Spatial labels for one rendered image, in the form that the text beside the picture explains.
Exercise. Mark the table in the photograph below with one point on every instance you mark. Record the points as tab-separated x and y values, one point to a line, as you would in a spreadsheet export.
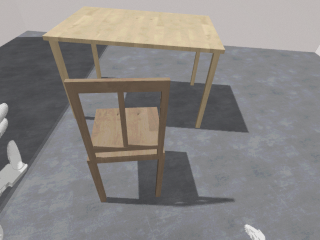
139	29

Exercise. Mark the left robot hand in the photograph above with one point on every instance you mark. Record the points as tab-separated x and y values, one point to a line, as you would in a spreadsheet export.
13	171

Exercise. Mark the right robot hand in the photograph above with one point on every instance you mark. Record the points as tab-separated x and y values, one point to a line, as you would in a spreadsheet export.
253	233

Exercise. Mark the chair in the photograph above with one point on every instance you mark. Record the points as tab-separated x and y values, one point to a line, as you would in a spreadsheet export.
122	134

